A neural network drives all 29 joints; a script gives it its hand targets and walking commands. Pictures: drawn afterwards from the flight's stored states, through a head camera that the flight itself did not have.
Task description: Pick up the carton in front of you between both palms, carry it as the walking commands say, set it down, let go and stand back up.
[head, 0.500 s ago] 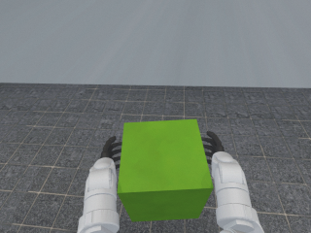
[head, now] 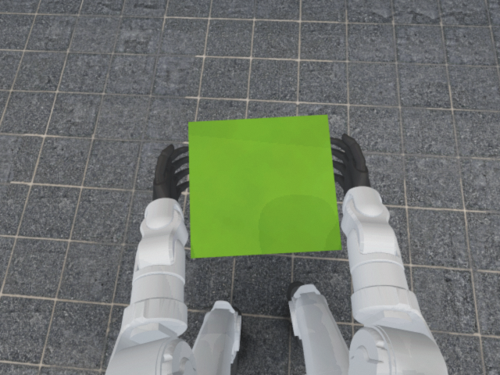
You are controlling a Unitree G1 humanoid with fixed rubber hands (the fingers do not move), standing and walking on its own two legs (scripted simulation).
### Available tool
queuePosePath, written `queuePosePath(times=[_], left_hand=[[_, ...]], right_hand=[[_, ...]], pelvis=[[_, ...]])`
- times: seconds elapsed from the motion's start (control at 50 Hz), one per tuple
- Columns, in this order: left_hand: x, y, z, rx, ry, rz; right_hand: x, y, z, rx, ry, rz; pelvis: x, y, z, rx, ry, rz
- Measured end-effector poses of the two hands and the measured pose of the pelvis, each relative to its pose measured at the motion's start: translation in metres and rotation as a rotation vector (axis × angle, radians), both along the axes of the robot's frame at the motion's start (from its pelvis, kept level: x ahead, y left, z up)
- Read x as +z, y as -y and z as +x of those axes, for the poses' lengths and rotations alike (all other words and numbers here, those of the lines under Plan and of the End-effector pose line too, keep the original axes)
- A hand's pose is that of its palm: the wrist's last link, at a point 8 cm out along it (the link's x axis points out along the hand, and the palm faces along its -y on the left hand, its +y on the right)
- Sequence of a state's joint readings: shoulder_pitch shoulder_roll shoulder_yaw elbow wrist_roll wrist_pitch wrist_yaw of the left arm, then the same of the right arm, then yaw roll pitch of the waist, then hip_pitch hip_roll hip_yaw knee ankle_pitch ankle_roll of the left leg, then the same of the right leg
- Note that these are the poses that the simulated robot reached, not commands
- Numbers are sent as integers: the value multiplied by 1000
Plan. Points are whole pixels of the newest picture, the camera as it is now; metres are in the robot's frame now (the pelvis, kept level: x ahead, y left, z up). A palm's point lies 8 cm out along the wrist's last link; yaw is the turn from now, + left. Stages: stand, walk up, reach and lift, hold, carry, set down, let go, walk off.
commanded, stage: set down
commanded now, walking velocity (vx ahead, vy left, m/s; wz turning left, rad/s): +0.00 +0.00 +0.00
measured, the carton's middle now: (259, 195) +0.41 -0.02 -0.15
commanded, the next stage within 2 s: none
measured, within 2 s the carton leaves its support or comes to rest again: neither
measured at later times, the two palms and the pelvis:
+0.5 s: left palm (188, 191) +0.45 +0.13 -0.22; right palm (329, 188) +0.43 -0.17 -0.23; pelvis -0.03 -0.01 -0.13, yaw +2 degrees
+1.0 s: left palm (203, 195) +0.48 +0.13 -0.38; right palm (316, 195) +0.46 -0.17 -0.38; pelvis -0.05 +0.00 -0.24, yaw +3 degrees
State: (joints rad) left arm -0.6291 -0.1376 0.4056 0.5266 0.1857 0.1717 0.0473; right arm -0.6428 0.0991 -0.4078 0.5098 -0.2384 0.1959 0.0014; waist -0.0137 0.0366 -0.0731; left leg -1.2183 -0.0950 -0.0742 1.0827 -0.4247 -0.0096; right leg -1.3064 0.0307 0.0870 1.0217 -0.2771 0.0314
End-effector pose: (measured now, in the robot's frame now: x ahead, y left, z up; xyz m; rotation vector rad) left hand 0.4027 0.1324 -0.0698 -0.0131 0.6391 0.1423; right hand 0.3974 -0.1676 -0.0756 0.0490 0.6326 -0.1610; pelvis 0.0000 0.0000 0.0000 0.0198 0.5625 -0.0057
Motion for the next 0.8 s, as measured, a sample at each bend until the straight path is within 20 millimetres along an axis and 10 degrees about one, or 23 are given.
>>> queuePosePath(times=[0.8], left_hand=[[-244,-1,67,-76,-65,28]], right_hand=[[-243,-1,50,-38,-69,-24]], pelvis=[[-202,5,-43,30,-279,7]])
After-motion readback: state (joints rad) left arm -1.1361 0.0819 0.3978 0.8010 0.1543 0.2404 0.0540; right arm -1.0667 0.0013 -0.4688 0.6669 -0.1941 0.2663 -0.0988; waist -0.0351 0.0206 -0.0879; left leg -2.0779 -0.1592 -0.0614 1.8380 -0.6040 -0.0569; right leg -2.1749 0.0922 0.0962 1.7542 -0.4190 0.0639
